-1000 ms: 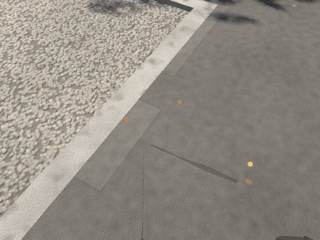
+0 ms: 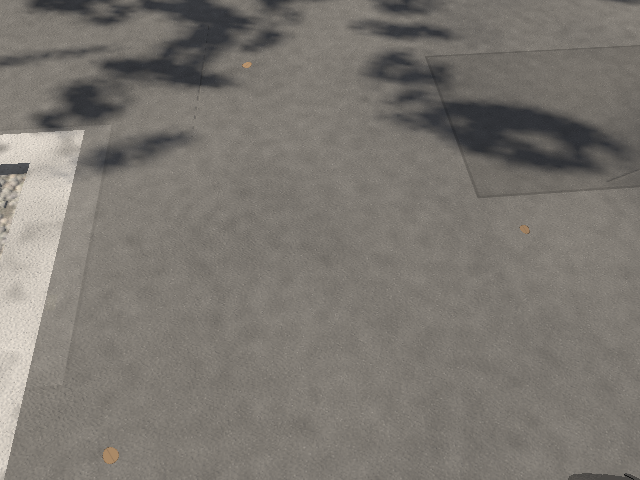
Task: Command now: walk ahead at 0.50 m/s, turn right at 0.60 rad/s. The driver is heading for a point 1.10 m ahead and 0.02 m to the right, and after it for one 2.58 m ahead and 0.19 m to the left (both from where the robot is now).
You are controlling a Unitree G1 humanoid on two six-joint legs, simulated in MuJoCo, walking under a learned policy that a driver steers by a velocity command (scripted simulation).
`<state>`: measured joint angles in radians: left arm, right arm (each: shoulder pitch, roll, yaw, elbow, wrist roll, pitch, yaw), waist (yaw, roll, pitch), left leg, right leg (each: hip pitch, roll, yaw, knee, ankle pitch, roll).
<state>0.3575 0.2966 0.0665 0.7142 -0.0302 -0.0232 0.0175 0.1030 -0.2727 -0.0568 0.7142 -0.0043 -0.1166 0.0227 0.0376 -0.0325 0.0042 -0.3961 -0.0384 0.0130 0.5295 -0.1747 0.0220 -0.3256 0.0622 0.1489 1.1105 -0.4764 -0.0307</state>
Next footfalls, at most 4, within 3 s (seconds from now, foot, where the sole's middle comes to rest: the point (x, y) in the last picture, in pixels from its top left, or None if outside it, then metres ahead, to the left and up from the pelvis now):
0.42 right None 0.36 -0.19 -0.77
0.98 left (349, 383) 0.70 -0.01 -0.77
1.44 right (426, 325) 0.86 -0.19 -0.77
1.88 left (297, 293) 0.94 0.12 -0.77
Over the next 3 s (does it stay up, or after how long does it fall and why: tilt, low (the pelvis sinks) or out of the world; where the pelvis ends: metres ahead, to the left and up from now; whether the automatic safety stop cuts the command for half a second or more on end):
stays up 1.41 0.21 0.01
